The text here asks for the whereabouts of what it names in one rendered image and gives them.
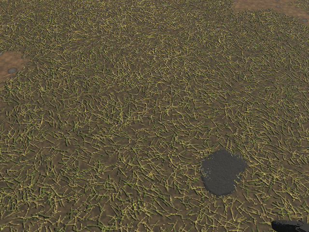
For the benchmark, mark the robot right hand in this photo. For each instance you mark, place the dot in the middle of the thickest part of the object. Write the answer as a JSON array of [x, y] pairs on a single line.
[[282, 225]]

